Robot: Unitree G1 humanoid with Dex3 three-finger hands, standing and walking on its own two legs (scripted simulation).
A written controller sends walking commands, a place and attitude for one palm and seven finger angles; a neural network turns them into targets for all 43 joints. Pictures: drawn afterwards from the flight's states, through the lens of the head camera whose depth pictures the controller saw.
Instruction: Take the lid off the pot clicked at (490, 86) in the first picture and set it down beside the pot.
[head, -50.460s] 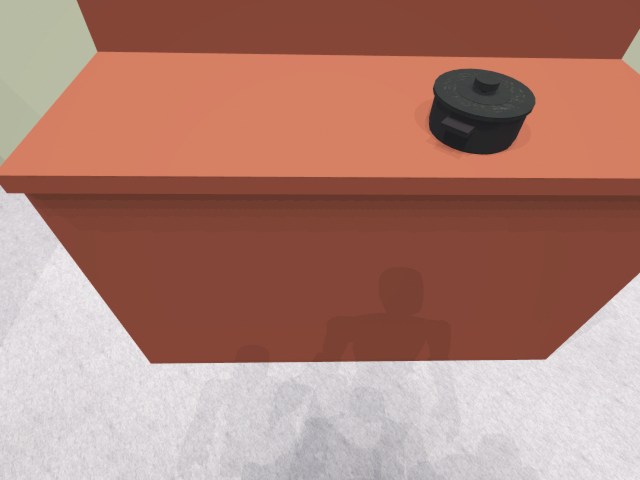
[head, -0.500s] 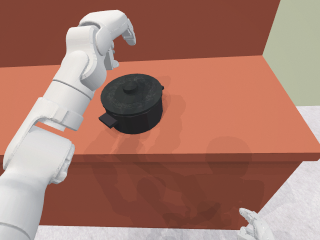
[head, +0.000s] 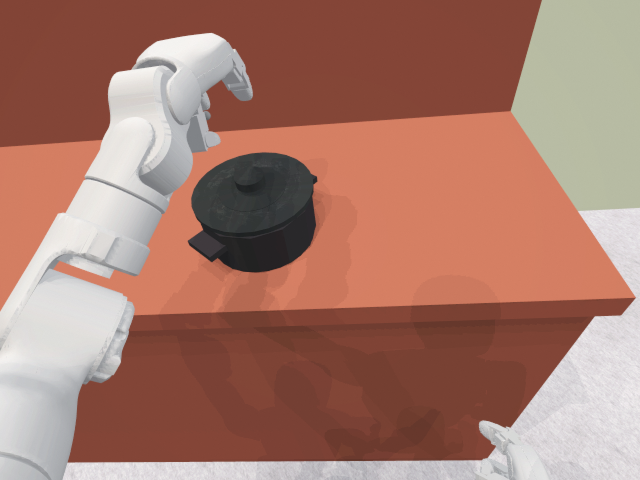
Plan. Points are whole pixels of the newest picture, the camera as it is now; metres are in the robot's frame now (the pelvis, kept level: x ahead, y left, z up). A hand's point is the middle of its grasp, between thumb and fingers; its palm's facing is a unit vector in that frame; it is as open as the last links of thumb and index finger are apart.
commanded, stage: draw the hand back to the body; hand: left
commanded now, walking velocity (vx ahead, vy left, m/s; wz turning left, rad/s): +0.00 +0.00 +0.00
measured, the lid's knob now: (249, 179) +0.48 +0.11 +0.15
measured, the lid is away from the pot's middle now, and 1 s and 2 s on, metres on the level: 0.01 0.01 0.01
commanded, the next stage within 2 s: come to a stop and stand still in 1.98 s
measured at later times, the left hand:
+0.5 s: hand (204, 112) +0.36 +0.10 +0.32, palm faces +0.08 -0.97 -0.24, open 9.8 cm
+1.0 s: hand (133, 160) +0.30 +0.15 +0.31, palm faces +0.29 -0.94 -0.20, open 8.5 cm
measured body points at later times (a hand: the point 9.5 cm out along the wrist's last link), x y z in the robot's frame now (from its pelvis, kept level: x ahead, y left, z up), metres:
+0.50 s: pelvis +0.01 -0.02 +0.00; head +0.01 -0.03 +0.45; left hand +0.35 +0.15 +0.33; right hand +0.18 -0.23 -0.09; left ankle +0.03 +0.08 -0.74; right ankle -0.01 -0.11 -0.74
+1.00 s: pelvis +0.03 -0.03 +0.00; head +0.02 -0.05 +0.45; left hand +0.28 +0.20 +0.31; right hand +0.22 -0.26 -0.09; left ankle +0.03 +0.08 -0.74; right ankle -0.01 -0.11 -0.74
